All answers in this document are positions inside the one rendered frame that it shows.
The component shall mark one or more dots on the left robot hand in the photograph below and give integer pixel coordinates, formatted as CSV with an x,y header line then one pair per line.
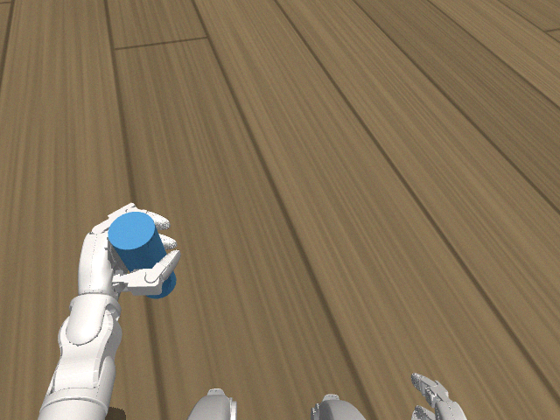
x,y
102,270

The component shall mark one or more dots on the can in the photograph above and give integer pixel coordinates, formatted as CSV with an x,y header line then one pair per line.
x,y
135,238

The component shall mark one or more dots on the right robot hand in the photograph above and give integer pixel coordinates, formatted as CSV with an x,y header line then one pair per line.
x,y
437,397

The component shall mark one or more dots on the left robot arm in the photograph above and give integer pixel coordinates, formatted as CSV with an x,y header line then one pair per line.
x,y
83,381

